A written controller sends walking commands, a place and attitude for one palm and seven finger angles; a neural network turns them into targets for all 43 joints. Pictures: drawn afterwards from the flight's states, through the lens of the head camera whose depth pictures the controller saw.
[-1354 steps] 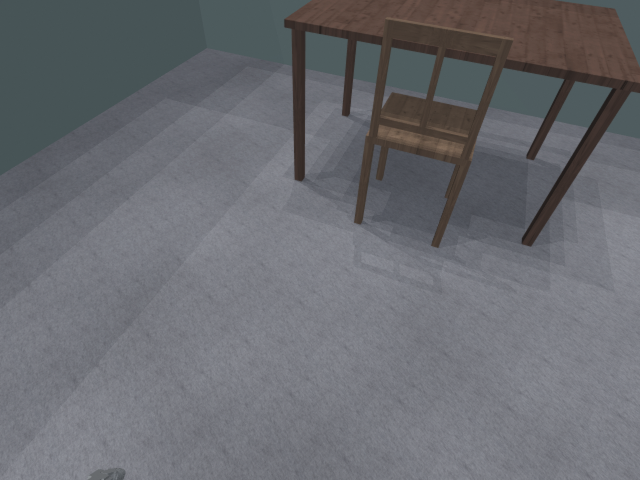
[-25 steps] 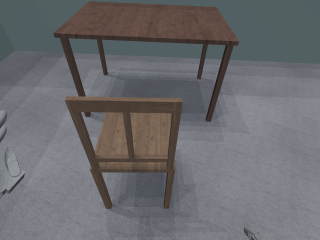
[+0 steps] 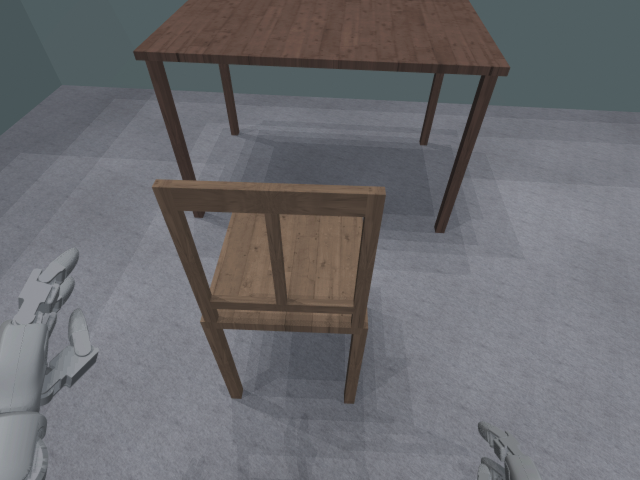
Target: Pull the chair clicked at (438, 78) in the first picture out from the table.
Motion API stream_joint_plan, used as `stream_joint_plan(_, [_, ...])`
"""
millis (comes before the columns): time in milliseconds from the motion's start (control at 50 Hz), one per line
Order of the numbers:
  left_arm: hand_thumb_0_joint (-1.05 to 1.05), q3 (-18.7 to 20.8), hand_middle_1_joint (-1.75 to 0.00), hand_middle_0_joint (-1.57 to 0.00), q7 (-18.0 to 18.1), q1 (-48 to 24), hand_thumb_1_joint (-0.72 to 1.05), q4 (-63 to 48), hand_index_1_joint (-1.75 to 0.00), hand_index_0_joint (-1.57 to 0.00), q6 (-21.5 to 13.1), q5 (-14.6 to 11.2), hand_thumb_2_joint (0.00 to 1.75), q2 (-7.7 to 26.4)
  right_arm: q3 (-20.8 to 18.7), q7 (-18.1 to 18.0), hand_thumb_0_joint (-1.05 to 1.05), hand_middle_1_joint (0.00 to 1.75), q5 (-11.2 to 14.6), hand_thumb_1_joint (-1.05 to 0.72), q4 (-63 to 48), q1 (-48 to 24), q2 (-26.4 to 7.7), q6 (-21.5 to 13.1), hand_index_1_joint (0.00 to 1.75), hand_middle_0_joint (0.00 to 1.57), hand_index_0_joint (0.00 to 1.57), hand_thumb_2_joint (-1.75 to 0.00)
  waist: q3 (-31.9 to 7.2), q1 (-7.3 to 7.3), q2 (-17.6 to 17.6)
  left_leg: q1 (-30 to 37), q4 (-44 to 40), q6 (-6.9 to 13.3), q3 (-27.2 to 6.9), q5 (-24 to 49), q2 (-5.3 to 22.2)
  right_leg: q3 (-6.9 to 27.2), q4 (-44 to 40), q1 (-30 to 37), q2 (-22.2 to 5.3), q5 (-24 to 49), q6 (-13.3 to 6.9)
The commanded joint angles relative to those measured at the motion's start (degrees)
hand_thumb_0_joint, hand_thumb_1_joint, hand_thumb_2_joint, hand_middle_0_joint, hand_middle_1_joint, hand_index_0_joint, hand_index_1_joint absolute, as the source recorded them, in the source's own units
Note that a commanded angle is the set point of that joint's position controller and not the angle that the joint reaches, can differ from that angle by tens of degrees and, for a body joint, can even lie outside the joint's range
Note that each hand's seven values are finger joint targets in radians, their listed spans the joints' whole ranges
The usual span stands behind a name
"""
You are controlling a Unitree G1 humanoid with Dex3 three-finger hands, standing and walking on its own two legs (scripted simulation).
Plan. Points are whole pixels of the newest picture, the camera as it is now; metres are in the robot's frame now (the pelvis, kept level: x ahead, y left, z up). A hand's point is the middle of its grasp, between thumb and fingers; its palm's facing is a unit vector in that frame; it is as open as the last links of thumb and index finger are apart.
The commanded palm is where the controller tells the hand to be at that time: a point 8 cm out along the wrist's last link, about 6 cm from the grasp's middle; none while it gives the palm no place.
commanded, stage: let the arm hang, fingers relaxed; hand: left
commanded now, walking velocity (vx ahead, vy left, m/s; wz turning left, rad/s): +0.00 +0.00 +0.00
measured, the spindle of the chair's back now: (277, 261) +0.52 +0.12 -0.09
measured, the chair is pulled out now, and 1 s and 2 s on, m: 0.63 0.63 0.63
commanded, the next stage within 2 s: look to check the result in 1.04 s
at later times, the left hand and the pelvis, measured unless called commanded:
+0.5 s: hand out of the picture -0.03 +0.18 -0.17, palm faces +0.02 -0.97 -0.23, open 7.2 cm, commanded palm none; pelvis +0.00 -0.02 +0.00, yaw +0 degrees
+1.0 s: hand out of the picture -0.01 +0.12 -0.17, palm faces +0.04 -0.99 -0.16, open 7.3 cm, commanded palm none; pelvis +0.00 -0.03 +0.00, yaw +0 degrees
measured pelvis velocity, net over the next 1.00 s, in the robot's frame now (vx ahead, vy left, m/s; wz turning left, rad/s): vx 0.00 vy -0.03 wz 0.00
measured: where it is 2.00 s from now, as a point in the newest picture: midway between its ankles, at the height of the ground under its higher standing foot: outside the picture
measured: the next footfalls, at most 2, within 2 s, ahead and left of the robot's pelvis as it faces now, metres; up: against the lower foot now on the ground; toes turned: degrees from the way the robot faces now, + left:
none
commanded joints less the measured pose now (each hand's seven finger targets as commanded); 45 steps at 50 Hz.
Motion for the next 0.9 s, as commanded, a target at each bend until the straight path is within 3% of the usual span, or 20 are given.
stream_joint_plan(0, [0.0, -11.99, -0.3, -0.2, -4.78, -2.08, 0.9, 27.47, -0.3, -0.2, 9.64, 1.15, 0.9, -5.19, -1.29, 0.75, 0.0, 0.3, -1.16, -0.9, -0.55, 0.54, -5.28, 4.14, 0.3, 0.2, 0.2, -0.9, -1.56, -0.78, -6.6, -3.72, -4.1, 2.51, -7.92, 12.66, 7.05, 3.79, 2.07, 1.94, -3.54, 3.3, -2.02])
stream_joint_plan(40, [0.0, -12.44, -0.3, -0.2, -4.62, -4.65, 0.9, 34.27, -0.3, -0.2, 9.42, 1.18, 0.9, -3.55, -1.07, 0.57, 0.0, 0.3, -1.15, -0.9, -0.18, 1.29, -5.9, 5.59, 0.3, 0.2, 0.2, -0.9, -2.78, -0.86, -13.62, -1.14, -1.66, 2.08, -6.81, 12.74, 4.73, 6.51, 0.07, 3.55, -5.52, 7.67, -3.57])
stream_joint_plan(60, [0.0, -12.83, -0.3, -0.2, -4.56, -5.78, 0.9, 37.78, -0.3, -0.2, 9.52, 1.03, 0.9, -3.06, -0.9, 0.44, 0.0, 0.3, -1.08, -0.9, 0.79, 1.75, -6.07, 6.1, 0.3, 0.2, 0.2, -0.9, -3.45, -1.2, -12.86, 1.02, -1.62, 1.73, -6.13, 12.89, 4.13, 6.87, -0.37, 3.37, -5.98, 8.0, -4.02])
stream_joint_plan(80, [0.0, -13.26, -0.3, -0.2, -4.49, -6.6, 0.9, 41.1, -0.3, -0.2, 9.65, 0.86, 0.9, -2.79, -0.61, 0.3, 0.0, 0.3, -1.02, -0.9, 1.85, 1.97, -5.82, 6.43, 0.3, 0.2, 0.2, -0.9, -3.11, -1.19, -11.05, 2.03, -2.51, 1.65, -6.12, 13.24, 4.14, 6.79, -0.73, 3.53, -5.7, 7.7, -3.81])
stream_joint_plan(120, [0.0, -14.25, -0.3, -0.2, -4.39, -6.9, 0.9, 47.96, -0.3, -0.2, 9.9, 0.51, 0.9, -2.27, 0.19, 0.18, 0.0, 0.3, -0.96, -0.9, 4.36, 1.04, -5.43, 6.67, 0.3, 0.2, 0.2, -0.9, 0.16, -0.57, -0.63, 0.3, -5.37, 1.54, -6.44, 12.08, 4.73, 6.53, -1.34, 3.85, -4.57, 4.55, -3.03])
stream_joint_plan(140, [0.0, -14.57, -0.3, -0.2, -4.29, -5.97, 0.9, 51.16, -0.3, -0.2, 9.76, 0.34, 0.9, -2.2, 0.49, 0.05, 0.0, 0.3, -0.92, -0.9, 5.62, 1.18, -5.1, 6.74, 0.3, 0.2, 0.2, -0.9, 0.2, -0.15, 1.91, 0.37, -5.95, 1.43, -6.04, 10.63, 4.71, 6.74, -2.15, 4.63, -4.35, 3.66, -2.8])
stream_joint_plan(200, [0.0, -14.25, -0.3, -0.2, -3.99, -4.34, 0.9, 57.63, -0.3, -0.2, 9.56, 0.45, 0.9, -4.14, 0.5, -0.52, 0.0, 0.3, -0.92, -0.9, 8.78, 3.48, -3.07, 7.16, 0.3, 0.2, 0.2, -0.9, 2.69, -0.22, 6.02, -0.05, -7.46, 1.48, -5.66, 3.91, 4.74, 6.15, -4.92, 4.39, -3.85, 1.01, -3.34])
stream_joint_plan(240, [0.0, -14.3, -0.3, -0.2, -3.87, -3.94, 0.9, 60.04, -0.3, -0.2, 9.53, 0.2, 0.9, -4.73, 0.27, -0.65, 0.0, 0.3, -1.06, -0.9, 10.2, 5.5, -1.73, 7.41, 0.3, 0.2, 0.2, -0.9, 1.4, -0.34, 8.4, -0.34, -8.07, 1.46, -5.64, 1.27, 4.75, 5.69, -5.11, 5.61, -3.97, 0.23, -3.41])
stream_joint_plan(280, [0.0, -14.74, -0.3, -0.2, -4.05, -4.36, 0.9, 62.25, -0.3, -0.2, 9.4, -0.03, 0.9, -4.6, 0.15, -0.69, 0.0, 0.3, -0.94, -0.9, 11.62, 7.72, -1.55, 7.54, 0.3, 0.2, 0.2, -0.9, 1.71, -0.55, 5.88, -1.45, -8.76, 1.42, -5.78, -1.26, 4.88, 5.5, -5.64, 6.09, -4.06, -1.49, -3.63])
stream_joint_plan(300, [0.0, -15.0, -0.3, -0.2, -4.1, -4.58, 0.9, 63.22, -0.3, -0.2, 9.49, -0.12, 0.9, -4.82, 0.04, -0.81, 0.0, 0.3, -0.81, -0.9, 12.07, 8.15, -1.58, 7.82, 0.3, 0.2, 0.2, -0.9, 3.93, -0.52, 2.6, -1.71, -9.27, 1.75, -6.13, -2.75, 5.21, 5.17, -6.54, 4.67, -3.7, -2.56, -3.76])
stream_joint_plan(380, [0.0, -15.56, -0.3, -0.2, -4.16, -3.92, 0.9, 66.83, -0.3, -0.2, 9.33, -0.4, 0.9, -4.77, 0.25, -0.85, 0.0, 0.3, -0.71, -0.9, 14.63, 11.74, -1.67, 7.67, 0.3, 0.2, 0.2, -0.9, 3.71, -0.76, -0.61, -1.54, -8.95, 1.74, -5.75, -2.59, 4.95, 5.9, -7.1, 4.57, -4.45, -4.43, -3.95])
stream_joint_plan(420, [0.0, -15.78, -0.3, -0.2, -4.12, -3.59, 0.9, 68.22, -0.3, -0.2, 9.43, -0.48, 0.9, -4.9, 0.39, -0.99, 0.0, 0.3, -0.69, -0.9, 15.63, 12.67, -1.33, 7.77, 0.3, 0.2, 0.2, -0.9, 5.73, -0.83, -0.43, -1.88, -9.09, 1.84, -5.58, -2.98, 4.94, 5.97, -7.52, 3.22, -4.38, -5.53, -4.09])
stream_joint_plan(460, [0.0, -15.88, -0.3, -0.2, -4.02, -2.76, 0.9, 69.39, -0.3, -0.2, 9.39, -0.58, 0.9, -5.35, 0.56, -1.07, 0.0, 0.3, -0.66, -0.9, 16.72, 13.98, -0.92, 7.63, 0.3, 0.2, 0.2, -0.9, 4.92, -0.8, -0.65, -1.22, -9.02, 1.86, -5.39, -2.63, 4.93, 5.99, -7.36, 3.23, -4.56, -5.67, -4.15])
stream_joint_plan(580, [0.0, -16.1, -0.3, -0.2, -3.66, -1.37, 0.9, 71.64, -0.3, -0.2, 9.45, -0.63, 0.9, -6.5, 0.79, -1.23, 0.0, 0.3, -0.6, -0.9, 18.86, 16.1, 0.7, 7.77, 0.3, 0.2, 0.2, -0.9, 7.29, -0.95, -2.59, -1.75, -8.86, 2.0, -4.86, -4.02, 4.64, 6.3, -7.63, 0.92, -4.44, -8.26, -4.24])
stream_joint_plan(620, [0.0, -16.08, -0.3, -0.2, -3.51, -0.93, 0.9, 71.88, -0.3, -0.2, 9.48, -0.6, 0.9, -6.86, 0.82, -1.28, 0.0, 0.3, -0.64, -0.9, 19.2, 16.29, 1.07, 7.81, 0.3, 0.2, 0.2, -0.9, 7.81, -0.95, -0.9, -2.23, -9.3, 2.11, -4.85, -4.79, 4.79, 6.26, -7.48, 0.69, -4.21, -8.47, -4.29])
stream_joint_plan(680, [0.0, -15.94, -0.3, -0.2, -3.42, -0.37, 0.9, 72.13, -0.3, -0.2, 9.37, -0.57, 0.9, -7.59, 0.91, -1.34, 0.0, 0.3, -0.62, -0.9, 19.48, 16.45, 1.96, 7.65, 0.3, 0.2, 0.2, -0.9, 7.31, -0.73, -1.12, -2.45, -9.12, 2.01, -4.53, -4.66, 4.71, 6.12, -7.0, 1.0, -4.22, -7.77, -4.19])
stream_joint_plan(720, [0.0, -15.91, -0.3, -0.2, -3.28, -0.38, 0.9, 72.1, -0.3, -0.2, 9.45, -0.43, 0.9, -7.98, 0.74, -1.36, 0.0, 0.3, -0.67, -0.9, 19.53, 16.49, 2.41, 7.88, 0.3, 0.2, 0.2, -0.9, 9.36, -0.86, -1.2, -3.43, -9.03, 1.98, -4.34, -6.04, 4.46, 6.5, -7.59, -0.36, -4.05, -9.57, -4.33])
stream_joint_plan(880, [0.0, -15.6, -0.3, -0.2, -3.18, -0.32, 0.9, 72.01, -0.3, -0.2, 9.11, -0.46, 0.9, -9.29, 0.87, -1.64, 0.0, 0.3, -0.63, -0.9, 19.57, 16.34, 3.89, 7.49, 0.3, 0.2, 0.2, -0.9, 7.29, -0.9, -0.27, -1.59, -8.17, 1.72, -3.77, -2.16, 4.62, 6.63, -6.95, 0.58, -4.22, -5.87, -4.4])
